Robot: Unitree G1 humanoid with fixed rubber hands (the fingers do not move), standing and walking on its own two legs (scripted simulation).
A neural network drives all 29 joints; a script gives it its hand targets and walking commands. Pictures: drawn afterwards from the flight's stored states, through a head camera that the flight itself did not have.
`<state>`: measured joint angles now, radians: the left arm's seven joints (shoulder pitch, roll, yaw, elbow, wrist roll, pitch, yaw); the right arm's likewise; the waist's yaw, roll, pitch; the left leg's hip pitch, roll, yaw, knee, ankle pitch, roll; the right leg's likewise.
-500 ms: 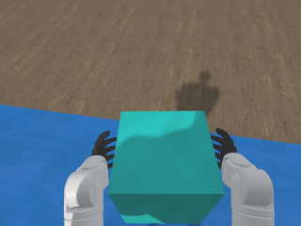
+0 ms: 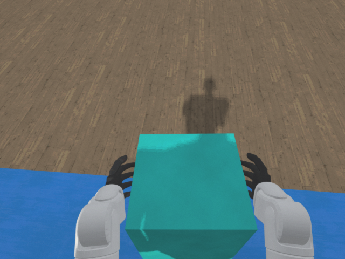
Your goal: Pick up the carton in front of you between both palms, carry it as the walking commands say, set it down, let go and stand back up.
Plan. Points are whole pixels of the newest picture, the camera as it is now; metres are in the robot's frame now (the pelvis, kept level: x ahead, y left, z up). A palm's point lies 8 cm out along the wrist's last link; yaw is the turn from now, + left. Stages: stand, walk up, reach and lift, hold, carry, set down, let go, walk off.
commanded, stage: carry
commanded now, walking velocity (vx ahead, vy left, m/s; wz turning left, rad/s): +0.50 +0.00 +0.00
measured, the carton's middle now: (186, 200) +0.27 -0.01 +0.00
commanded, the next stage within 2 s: none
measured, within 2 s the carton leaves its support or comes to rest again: neither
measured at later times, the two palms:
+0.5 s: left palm (137, 84) +0.60 +0.13 +0.10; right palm (232, 81) +0.62 -0.17 +0.09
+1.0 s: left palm (136, 17) +1.04 +0.17 +0.14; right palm (204, 15) +1.04 -0.13 +0.15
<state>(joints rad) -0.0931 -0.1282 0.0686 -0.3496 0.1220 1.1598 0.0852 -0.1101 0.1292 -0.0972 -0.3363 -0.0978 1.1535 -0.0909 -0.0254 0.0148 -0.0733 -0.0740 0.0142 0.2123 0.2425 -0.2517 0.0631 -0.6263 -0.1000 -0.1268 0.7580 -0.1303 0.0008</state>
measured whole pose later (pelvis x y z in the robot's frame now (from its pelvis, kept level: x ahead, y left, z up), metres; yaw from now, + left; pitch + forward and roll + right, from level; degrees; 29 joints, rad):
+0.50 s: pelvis +0.34 -0.04 +0.00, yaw +3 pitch +4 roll +2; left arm -0.16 -0.13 0.11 -0.41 0.09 1.21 0.09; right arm -0.17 0.14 -0.10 -0.41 -0.12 1.21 -0.09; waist 0.02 0.00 -0.05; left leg -0.62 0.11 0.11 0.79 -0.15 0.00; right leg -0.09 -0.02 -0.22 0.25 -0.24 -0.06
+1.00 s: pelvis +0.65 +0.02 -0.01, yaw +2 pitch +6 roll -1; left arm -0.84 0.01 0.25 -0.05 0.07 1.35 0.13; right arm -0.83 0.01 -0.28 -0.05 -0.04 1.33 -0.15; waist -0.03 -0.01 0.06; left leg -0.25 0.01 0.17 0.45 -0.29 0.08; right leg -0.75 -0.07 -0.06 1.03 -0.26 -0.04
